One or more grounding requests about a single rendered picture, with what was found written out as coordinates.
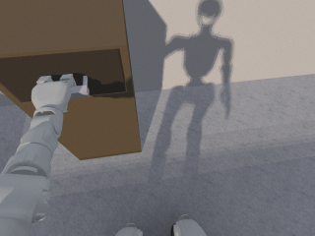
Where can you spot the handle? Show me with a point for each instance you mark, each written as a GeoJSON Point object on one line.
{"type": "Point", "coordinates": [80, 91]}

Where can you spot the right robot thigh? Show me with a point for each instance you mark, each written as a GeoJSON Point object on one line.
{"type": "Point", "coordinates": [188, 227]}

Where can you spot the robot left upper arm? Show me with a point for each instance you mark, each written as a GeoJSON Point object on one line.
{"type": "Point", "coordinates": [24, 199]}

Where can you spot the cabinet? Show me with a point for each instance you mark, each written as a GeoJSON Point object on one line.
{"type": "Point", "coordinates": [100, 125]}

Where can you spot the robot left forearm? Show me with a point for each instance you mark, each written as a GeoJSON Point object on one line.
{"type": "Point", "coordinates": [34, 153]}

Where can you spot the drawer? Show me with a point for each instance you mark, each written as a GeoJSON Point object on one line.
{"type": "Point", "coordinates": [103, 68]}

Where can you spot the robot left shin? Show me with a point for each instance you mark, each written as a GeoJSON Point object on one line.
{"type": "Point", "coordinates": [131, 225]}

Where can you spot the left robot hand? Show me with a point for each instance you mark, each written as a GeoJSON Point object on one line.
{"type": "Point", "coordinates": [53, 94]}

